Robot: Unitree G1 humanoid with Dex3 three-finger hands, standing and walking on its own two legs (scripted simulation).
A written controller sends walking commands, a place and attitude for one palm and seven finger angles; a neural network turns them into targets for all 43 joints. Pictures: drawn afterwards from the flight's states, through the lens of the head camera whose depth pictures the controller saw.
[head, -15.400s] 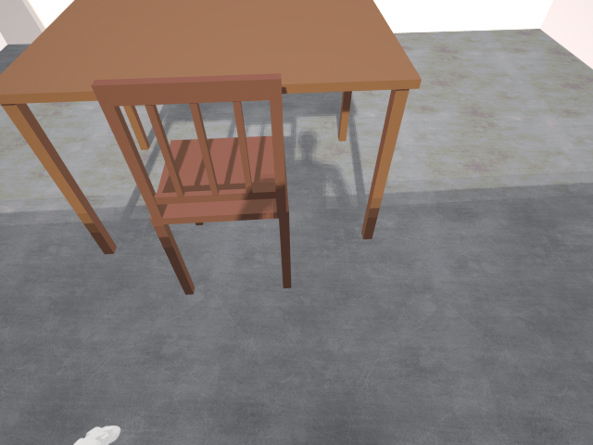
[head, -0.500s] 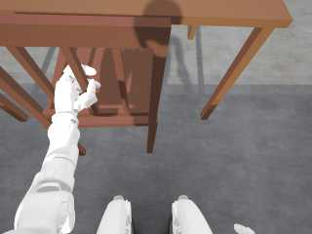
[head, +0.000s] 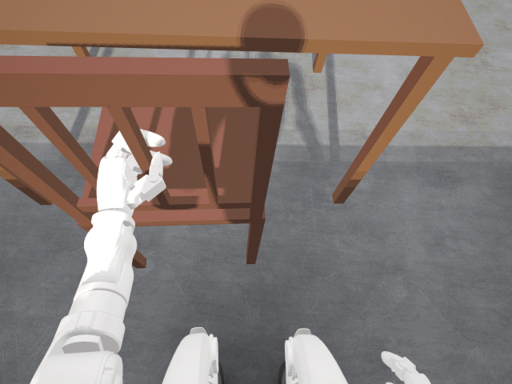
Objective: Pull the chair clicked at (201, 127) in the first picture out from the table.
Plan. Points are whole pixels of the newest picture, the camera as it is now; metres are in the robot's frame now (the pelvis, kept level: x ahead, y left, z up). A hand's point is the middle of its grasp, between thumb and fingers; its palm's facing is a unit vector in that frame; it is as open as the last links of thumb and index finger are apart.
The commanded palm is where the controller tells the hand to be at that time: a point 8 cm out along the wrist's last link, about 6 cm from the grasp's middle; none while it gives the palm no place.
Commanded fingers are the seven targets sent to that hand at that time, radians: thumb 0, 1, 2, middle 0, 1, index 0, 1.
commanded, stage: hook a spindle and tug to test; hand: left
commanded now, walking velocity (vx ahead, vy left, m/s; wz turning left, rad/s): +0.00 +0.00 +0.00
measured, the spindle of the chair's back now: (146, 163) +0.45 +0.17 +0.01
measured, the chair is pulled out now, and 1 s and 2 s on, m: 0.02 0.13 0.22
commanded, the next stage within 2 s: step backward, pulling the chair out in 0.06 s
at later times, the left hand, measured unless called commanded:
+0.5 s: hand (165, 181) +0.40 +0.13 +0.04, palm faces +0.01 -0.99 -0.14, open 5.0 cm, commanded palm +0.39 +0.18 +0.04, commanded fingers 0.00 0.90 0.90 -0.50 -1.45 -0.50 -1.45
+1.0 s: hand (169, 240) +0.31 +0.12 +0.04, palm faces +0.02 -0.99 -0.16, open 5.0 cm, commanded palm +0.31 +0.17 +0.04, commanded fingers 0.00 0.90 0.90 -0.50 -1.45 -0.50 -1.45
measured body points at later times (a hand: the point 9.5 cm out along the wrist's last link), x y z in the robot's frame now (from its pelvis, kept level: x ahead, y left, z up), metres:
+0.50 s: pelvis +0.02 +0.00 +0.09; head +0.11 +0.01 +0.53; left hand +0.40 +0.18 +0.05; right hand +0.08 -0.26 -0.03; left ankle +0.00 +0.10 -0.63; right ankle -0.01 -0.13 -0.62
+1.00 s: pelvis -0.05 -0.01 +0.10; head +0.03 -0.02 +0.54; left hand +0.31 +0.17 +0.05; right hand +0.02 -0.27 -0.04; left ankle +0.00 +0.10 -0.63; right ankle -0.01 -0.13 -0.63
